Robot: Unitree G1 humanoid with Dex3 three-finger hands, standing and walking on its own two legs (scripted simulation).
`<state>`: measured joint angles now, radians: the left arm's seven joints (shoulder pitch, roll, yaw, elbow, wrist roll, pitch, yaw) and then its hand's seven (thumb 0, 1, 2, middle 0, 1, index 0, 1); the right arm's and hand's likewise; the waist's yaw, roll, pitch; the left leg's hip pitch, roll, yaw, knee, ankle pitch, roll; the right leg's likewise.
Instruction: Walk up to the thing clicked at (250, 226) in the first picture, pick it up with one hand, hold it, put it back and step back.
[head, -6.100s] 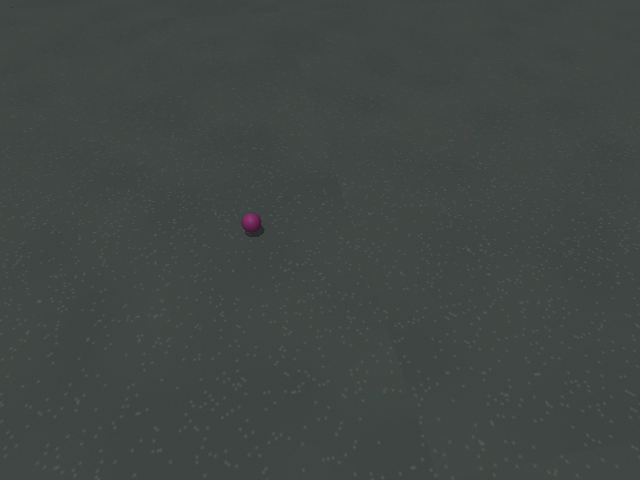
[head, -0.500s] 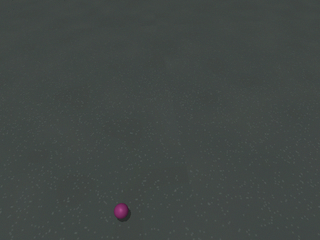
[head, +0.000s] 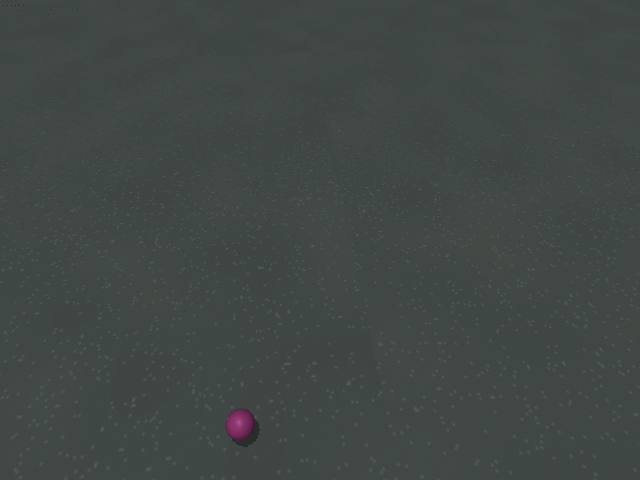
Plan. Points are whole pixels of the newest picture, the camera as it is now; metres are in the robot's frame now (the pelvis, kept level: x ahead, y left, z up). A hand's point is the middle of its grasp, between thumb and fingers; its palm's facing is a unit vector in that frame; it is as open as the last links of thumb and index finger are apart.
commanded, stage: stand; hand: left
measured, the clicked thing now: (240, 424) +0.42 +0.25 -0.74
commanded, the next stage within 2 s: walk up in 0.62 s
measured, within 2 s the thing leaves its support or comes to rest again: neither
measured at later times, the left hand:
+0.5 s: hand out of the picture +0.08 +0.26 -0.15, palm faces -0.03 -0.94 -0.35, open 7.4 cm
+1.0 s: hand out of the picture +0.08 +0.32 -0.19, palm faces -0.02 -0.93 -0.36, open 7.4 cm
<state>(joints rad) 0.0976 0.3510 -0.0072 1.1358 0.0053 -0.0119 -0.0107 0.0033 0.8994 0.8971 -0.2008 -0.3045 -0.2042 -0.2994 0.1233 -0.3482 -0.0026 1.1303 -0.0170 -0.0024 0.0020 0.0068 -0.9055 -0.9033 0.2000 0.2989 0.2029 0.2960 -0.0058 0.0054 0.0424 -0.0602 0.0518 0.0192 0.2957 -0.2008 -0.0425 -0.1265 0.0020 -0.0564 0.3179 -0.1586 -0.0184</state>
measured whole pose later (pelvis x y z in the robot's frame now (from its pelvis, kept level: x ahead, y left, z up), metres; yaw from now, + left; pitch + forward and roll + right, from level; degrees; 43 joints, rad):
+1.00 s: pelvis -0.08 +0.05 -0.03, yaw +0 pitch -2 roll +0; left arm -0.02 0.41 0.06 0.91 0.01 0.08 0.02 0.00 0.90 0.90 -0.20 -0.30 -0.20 -0.30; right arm 0.13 -0.38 -0.07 0.97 -0.04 0.04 0.00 0.00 -0.91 -0.90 0.20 0.30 0.20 0.30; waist -0.01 -0.07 0.21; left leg -0.27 -0.03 -0.01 0.68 -0.38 0.03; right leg -0.46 -0.02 0.08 0.81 -0.42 -0.01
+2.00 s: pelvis -0.32 +0.02 -0.02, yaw +0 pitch -3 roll -1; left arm 0.21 0.39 0.08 0.87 0.01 0.05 -0.02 0.00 0.90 0.90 -0.20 -0.30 -0.20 -0.30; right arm 0.19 -0.36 -0.04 0.87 -0.05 0.00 -0.01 0.01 -0.90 -0.90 0.20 0.30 0.21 0.30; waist 0.01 -0.04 0.12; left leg -0.28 0.03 0.00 0.61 -0.29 0.01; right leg -0.29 0.03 0.08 0.82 -0.51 0.00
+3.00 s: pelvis -0.32 +0.01 -0.01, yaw -1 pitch -3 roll +0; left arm 0.09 0.36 0.02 1.09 0.00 -0.02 0.00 0.00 0.90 0.90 -0.20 -0.30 -0.20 -0.30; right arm 0.07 -0.34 -0.04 1.08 -0.02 0.00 0.00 0.01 -0.91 -0.90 0.20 0.30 0.20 0.30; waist 0.00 -0.01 0.07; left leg -0.14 0.01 -0.03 0.43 -0.24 -0.01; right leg -0.09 0.00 0.05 0.41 -0.27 0.02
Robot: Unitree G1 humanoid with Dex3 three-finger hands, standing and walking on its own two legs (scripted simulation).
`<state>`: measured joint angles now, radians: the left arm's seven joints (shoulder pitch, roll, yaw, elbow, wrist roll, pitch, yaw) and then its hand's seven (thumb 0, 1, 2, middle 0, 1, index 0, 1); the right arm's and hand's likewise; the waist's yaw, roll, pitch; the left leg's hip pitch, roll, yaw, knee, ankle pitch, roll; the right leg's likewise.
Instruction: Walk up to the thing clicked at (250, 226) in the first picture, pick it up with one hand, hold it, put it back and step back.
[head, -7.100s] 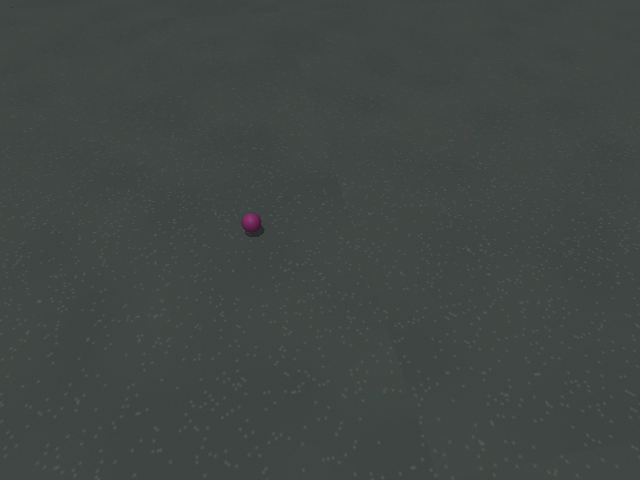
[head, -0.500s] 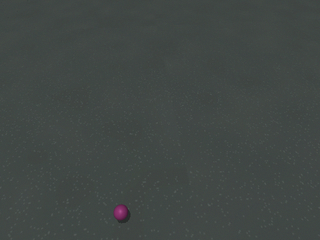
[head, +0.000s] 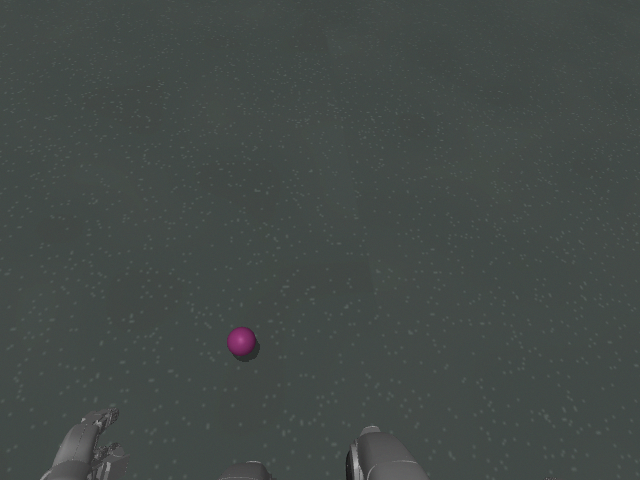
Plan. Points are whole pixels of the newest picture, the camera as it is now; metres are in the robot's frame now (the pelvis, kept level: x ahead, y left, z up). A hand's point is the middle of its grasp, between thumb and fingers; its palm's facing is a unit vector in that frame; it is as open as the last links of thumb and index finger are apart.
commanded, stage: walk up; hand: left
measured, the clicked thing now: (241, 341) +0.50 +0.19 -0.71
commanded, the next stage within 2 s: stand in 1.96 s
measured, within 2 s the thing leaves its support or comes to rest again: neither
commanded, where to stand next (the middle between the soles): +0.13 -0.03 m, yaw -2 degrees
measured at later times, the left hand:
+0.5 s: hand out of the picture -0.01 +0.24 -0.13, palm faces -0.08 -0.91 -0.40, open 7.4 cm
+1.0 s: hand out of the picture -0.16 +0.23 -0.14, palm faces -0.01 -0.94 -0.34, open 7.4 cm
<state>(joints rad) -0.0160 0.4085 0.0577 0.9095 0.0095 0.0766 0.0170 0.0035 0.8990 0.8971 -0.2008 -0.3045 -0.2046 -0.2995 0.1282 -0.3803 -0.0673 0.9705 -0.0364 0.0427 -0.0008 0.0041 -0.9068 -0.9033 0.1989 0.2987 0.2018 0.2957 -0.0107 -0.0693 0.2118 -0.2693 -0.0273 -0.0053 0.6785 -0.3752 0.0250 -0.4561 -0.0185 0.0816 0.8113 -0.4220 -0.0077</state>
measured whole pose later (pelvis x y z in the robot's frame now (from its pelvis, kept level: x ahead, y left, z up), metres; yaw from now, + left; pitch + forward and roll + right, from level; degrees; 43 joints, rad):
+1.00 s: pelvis -0.24 -0.03 +0.01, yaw -1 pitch -3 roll -1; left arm 0.21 0.39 0.08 0.87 0.01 0.05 -0.02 0.00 0.90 0.90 -0.20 -0.30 -0.20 -0.30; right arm 0.19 -0.36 -0.04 0.87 -0.05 0.00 -0.01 0.01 -0.90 -0.90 0.20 0.30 0.21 0.30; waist 0.01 -0.04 0.12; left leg -0.28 0.03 0.00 0.61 -0.29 0.01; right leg -0.29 0.03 0.08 0.82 -0.51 0.00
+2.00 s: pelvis -0.24 -0.04 +0.02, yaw -1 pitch -3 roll +0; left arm 0.09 0.36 0.02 1.09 0.00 -0.02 0.00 0.00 0.90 0.90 -0.20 -0.30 -0.20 -0.30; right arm 0.07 -0.34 -0.04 1.08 -0.02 0.00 0.00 0.01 -0.91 -0.90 0.20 0.30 0.20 0.30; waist 0.00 -0.01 0.07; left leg -0.14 0.01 -0.03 0.43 -0.24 -0.01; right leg -0.09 0.00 0.05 0.41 -0.27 0.02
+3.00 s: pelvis -0.26 -0.05 +0.03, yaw -1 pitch -3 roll +0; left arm 0.13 0.36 0.00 1.10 0.01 -0.02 -0.02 0.00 0.90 0.90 -0.20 -0.30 -0.20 -0.30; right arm 0.13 -0.35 -0.03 1.12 -0.02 0.00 0.02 0.01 -0.91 -0.90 0.20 0.30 0.20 0.30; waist -0.01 0.00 0.05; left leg -0.15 0.01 -0.03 0.38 -0.24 0.00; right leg -0.10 0.00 0.05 0.37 -0.25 0.00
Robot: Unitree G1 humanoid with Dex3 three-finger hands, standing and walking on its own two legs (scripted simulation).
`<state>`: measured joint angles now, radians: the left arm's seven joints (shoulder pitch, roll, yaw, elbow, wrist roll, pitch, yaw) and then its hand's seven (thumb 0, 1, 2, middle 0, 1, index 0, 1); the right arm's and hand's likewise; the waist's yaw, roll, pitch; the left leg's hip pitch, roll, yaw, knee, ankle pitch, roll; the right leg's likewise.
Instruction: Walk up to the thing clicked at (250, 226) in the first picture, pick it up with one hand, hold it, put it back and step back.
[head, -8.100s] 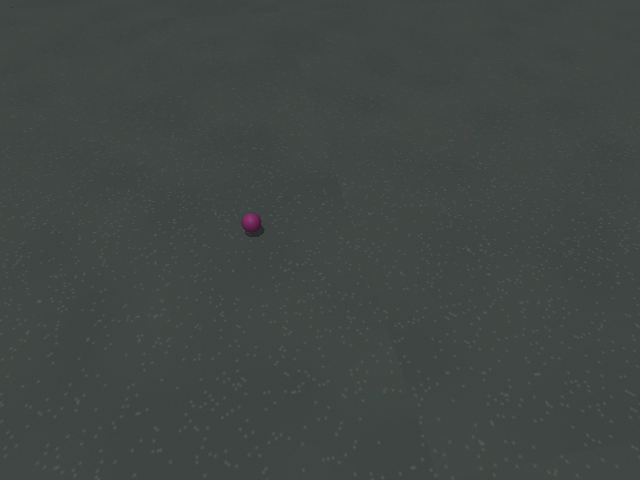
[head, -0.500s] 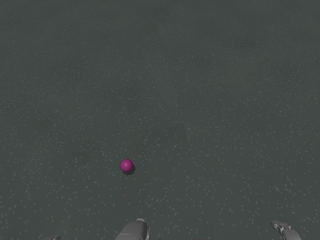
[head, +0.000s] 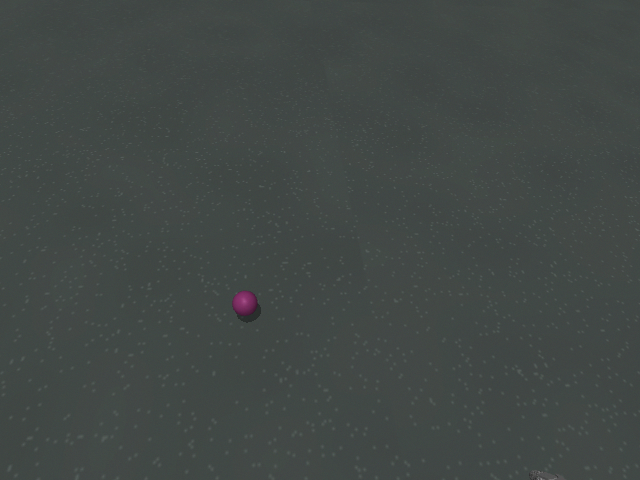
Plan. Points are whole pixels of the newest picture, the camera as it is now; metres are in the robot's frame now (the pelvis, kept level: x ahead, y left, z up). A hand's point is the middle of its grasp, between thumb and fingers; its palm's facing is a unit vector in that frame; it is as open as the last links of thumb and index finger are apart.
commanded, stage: walk up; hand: left
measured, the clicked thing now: (245, 303) +0.74 +0.24 -0.72
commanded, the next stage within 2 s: stand in 0.96 s
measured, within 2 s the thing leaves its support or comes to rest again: neither
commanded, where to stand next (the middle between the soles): +0.37 +0.01 m, yaw -1 degrees
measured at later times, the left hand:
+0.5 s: hand out of the picture +0.06 +0.26 -0.14, palm faces +0.00 -0.93 -0.36, open 7.4 cm
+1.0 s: hand out of the picture +0.10 +0.25 -0.14, palm faces +0.00 -0.94 -0.34, open 7.4 cm
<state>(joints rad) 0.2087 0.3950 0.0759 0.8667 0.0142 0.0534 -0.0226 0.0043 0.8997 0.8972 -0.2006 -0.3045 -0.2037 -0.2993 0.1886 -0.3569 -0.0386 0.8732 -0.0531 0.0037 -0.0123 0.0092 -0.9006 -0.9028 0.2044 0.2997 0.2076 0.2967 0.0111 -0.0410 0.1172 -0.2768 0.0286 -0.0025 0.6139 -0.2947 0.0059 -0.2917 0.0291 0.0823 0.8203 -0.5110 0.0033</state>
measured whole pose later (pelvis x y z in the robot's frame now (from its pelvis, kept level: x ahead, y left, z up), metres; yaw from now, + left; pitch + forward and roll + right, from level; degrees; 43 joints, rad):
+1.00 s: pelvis +0.00 -0.01 +0.01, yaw +0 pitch -3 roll +0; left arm 0.09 0.36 0.02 1.09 0.00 -0.02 0.00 0.00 0.90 0.90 -0.20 -0.30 -0.20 -0.30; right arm 0.07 -0.34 -0.04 1.08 -0.02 0.00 0.00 0.01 -0.91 -0.90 0.20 0.30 0.20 0.30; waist 0.00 -0.01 0.07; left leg -0.14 0.01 -0.03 0.43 -0.24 -0.01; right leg -0.09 0.00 0.05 0.41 -0.27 0.02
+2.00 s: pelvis -0.02 -0.01 +0.02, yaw +0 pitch -3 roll +0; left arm 0.13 0.36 0.00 1.10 0.01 -0.02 -0.02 0.00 0.90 0.90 -0.20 -0.30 -0.20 -0.30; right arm 0.13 -0.35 -0.03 1.12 -0.02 0.00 0.02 0.01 -0.91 -0.90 0.20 0.30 0.20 0.30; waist -0.01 0.00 0.05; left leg -0.15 0.01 -0.03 0.38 -0.24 0.00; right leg -0.10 0.00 0.05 0.37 -0.25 0.00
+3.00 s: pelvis +0.28 +0.03 +0.00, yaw -1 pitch -3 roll -1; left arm 0.31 0.40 0.03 0.81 0.01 -0.05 -0.03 0.00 0.90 0.90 -0.20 -0.31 -0.21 -0.30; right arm 0.28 -0.41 -0.06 0.84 -0.02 -0.05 0.03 0.01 -0.91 -0.90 0.20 0.30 0.20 0.30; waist 0.03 0.01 0.10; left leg -0.39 0.06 0.03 0.61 -0.17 0.00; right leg -0.21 -0.02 -0.04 0.61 -0.35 0.00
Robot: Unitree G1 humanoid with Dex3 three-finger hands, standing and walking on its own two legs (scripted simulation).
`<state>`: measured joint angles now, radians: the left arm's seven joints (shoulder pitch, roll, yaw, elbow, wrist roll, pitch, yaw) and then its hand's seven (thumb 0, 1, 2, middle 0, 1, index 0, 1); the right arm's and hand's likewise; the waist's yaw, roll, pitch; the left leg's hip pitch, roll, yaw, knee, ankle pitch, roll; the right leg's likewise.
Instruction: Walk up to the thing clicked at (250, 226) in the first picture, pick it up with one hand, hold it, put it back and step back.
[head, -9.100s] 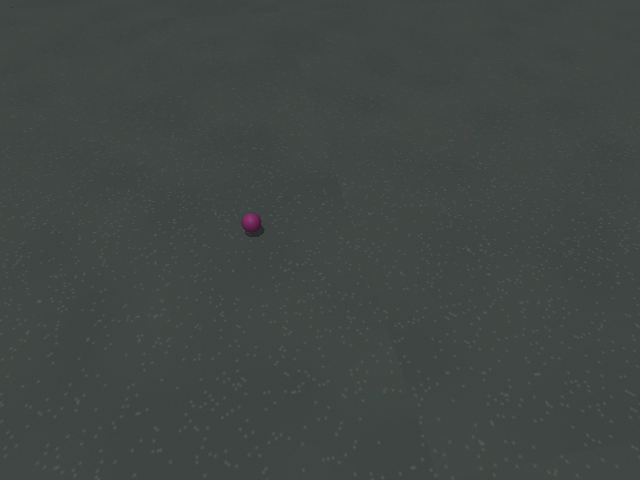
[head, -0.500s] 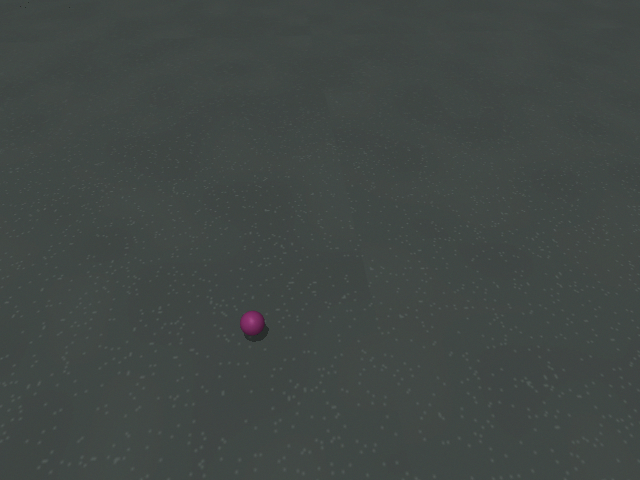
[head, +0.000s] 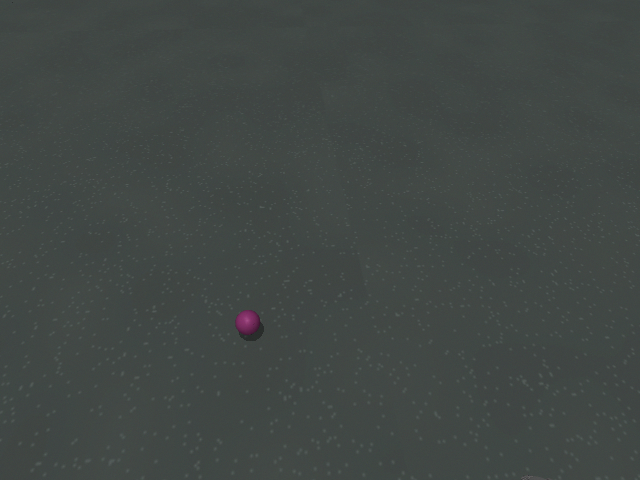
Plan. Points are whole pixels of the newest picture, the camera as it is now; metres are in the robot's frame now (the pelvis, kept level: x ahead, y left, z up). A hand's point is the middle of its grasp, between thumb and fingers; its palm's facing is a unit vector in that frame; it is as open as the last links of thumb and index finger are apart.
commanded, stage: stand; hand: left
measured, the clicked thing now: (247, 322) +0.74 +0.25 -0.73
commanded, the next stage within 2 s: walk up in 0.96 s
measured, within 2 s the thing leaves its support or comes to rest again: neither
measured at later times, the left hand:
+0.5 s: hand out of the picture +0.05 +0.25 -0.15, palm faces -0.03 -0.94 -0.34, open 7.4 cm
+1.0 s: hand out of the picture +0.06 +0.25 -0.15, palm faces -0.04 -0.94 -0.33, open 7.4 cm
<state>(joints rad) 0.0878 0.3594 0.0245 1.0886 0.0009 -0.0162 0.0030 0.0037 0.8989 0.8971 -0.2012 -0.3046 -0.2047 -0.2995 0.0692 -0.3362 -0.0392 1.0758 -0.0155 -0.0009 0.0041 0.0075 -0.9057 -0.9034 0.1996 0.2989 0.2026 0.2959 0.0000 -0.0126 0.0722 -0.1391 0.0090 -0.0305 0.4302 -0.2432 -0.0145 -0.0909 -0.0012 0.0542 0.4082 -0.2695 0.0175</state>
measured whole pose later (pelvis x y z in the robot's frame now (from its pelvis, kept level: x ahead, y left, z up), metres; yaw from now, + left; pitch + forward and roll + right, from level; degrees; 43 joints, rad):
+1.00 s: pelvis -0.02 -0.01 +0.00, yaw +0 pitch -3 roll +0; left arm 0.13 0.36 0.00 1.10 0.01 -0.02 -0.02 0.00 0.90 0.90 -0.20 -0.30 -0.20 -0.30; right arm 0.13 -0.35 -0.03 1.12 -0.02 0.00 0.02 0.01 -0.91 -0.90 0.20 0.30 0.20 0.30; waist -0.01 0.00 0.05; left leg -0.15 0.01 -0.03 0.38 -0.24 0.00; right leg -0.10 0.00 0.05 0.37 -0.25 0.00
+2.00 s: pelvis +0.28 +0.04 -0.02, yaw -1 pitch -3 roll -1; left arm 0.31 0.40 0.03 0.81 0.01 -0.05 -0.03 0.00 0.90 0.90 -0.20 -0.31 -0.21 -0.30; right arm 0.28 -0.41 -0.06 0.84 -0.02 -0.05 0.03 0.01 -0.91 -0.90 0.20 0.30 0.20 0.30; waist 0.03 0.01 0.10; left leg -0.39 0.06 0.03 0.61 -0.17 0.00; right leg -0.21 -0.02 -0.04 0.61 -0.35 0.00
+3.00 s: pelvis +0.32 +0.03 +0.00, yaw -1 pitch -3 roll -1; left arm 0.07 0.35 0.01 1.15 0.00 0.00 -0.02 0.00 0.90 0.90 -0.20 -0.30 -0.20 -0.30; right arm 0.10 -0.35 0.00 1.16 -0.01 -0.01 0.01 0.01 -0.91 -0.90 0.20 0.30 0.20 0.30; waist -0.02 -0.01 0.05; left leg -0.18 0.06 0.04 0.34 -0.10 -0.03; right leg -0.06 -0.02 -0.01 0.32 -0.21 0.02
